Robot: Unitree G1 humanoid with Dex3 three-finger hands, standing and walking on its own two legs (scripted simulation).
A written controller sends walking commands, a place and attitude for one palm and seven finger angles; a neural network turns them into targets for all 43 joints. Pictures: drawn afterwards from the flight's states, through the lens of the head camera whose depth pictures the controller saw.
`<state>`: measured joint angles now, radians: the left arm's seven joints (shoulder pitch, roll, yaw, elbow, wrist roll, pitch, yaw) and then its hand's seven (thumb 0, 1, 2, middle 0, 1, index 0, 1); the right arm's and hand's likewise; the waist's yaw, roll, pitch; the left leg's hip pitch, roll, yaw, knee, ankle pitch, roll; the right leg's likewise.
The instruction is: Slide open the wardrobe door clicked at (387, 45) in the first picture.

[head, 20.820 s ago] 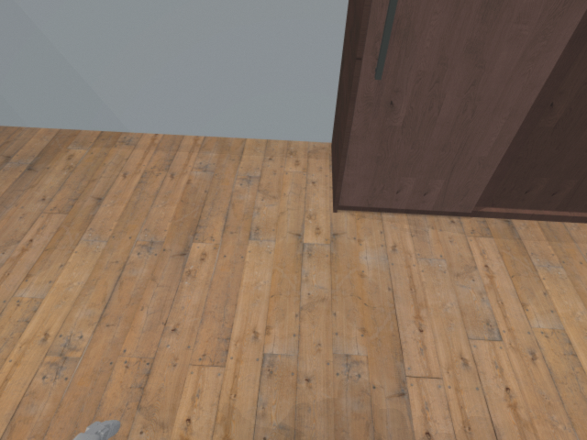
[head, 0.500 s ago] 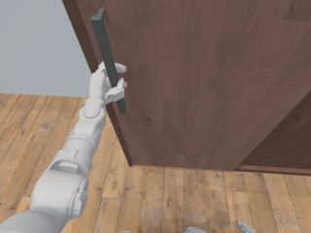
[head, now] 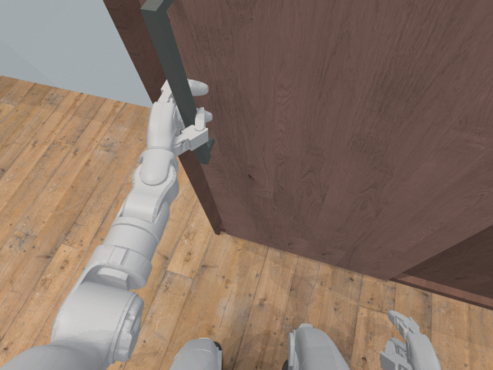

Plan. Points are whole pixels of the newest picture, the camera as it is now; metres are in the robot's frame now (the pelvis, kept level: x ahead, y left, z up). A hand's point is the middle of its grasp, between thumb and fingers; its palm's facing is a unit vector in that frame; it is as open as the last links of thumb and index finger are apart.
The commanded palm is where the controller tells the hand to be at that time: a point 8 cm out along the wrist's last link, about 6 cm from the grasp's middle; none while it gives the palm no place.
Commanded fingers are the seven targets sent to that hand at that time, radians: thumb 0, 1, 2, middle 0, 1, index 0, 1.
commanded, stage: step sideways, sliding the door along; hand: left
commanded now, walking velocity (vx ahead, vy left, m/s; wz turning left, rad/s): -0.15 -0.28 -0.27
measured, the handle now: (190, 96) +0.49 +0.16 +0.10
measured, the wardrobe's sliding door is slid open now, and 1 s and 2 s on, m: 0.04 0.36 0.45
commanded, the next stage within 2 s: stop walking and hold the door there in 1.64 s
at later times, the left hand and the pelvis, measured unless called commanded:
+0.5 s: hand (284, 145) +0.42 +0.00 +0.08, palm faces +0.20 -0.97 -0.09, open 6.2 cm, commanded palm +0.38 -0.02 +0.08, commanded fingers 0.00 0.90 0.90 -0.45 -1.40 -0.45 -1.40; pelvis +0.05 -0.15 +0.00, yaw +2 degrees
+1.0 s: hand (423, 178) +0.38 -0.19 +0.08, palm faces +0.17 -0.98 -0.14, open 6.0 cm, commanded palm +0.35 -0.19 +0.08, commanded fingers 0.00 0.90 0.90 -0.45 -1.40 -0.45 -1.40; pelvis +0.04 -0.31 +0.02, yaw -5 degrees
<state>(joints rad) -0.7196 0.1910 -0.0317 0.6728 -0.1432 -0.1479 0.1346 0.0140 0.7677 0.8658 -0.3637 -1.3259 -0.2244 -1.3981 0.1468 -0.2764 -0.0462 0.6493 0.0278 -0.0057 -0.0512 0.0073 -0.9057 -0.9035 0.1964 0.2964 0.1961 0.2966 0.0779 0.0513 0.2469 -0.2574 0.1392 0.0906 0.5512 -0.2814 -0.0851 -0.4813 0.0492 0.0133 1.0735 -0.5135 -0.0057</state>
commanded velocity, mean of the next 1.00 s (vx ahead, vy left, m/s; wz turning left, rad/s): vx -0.36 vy -0.25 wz -0.23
